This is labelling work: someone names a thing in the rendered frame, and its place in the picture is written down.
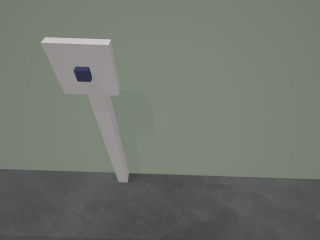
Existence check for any panel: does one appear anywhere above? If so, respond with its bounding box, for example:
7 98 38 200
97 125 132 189
41 37 129 183

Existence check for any button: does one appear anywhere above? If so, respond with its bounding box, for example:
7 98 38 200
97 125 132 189
73 66 92 82

